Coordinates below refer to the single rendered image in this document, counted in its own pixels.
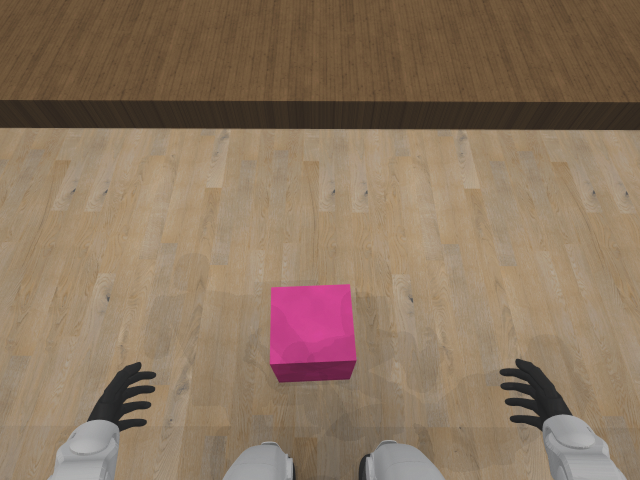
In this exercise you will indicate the right robot shin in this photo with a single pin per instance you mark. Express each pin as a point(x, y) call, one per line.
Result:
point(385, 442)

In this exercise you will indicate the robot left forearm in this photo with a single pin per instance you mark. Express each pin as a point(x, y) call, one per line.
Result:
point(90, 453)

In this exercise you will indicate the robot left thigh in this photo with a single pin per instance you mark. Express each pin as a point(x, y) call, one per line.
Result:
point(261, 462)

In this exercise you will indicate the carton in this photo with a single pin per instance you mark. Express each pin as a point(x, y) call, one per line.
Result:
point(312, 333)

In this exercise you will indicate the robot right forearm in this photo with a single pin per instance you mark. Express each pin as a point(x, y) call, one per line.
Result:
point(575, 452)

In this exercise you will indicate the left robot hand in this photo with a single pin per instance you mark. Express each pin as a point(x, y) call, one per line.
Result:
point(110, 406)

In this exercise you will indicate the right robot hand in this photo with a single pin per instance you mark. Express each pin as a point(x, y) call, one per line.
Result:
point(547, 401)

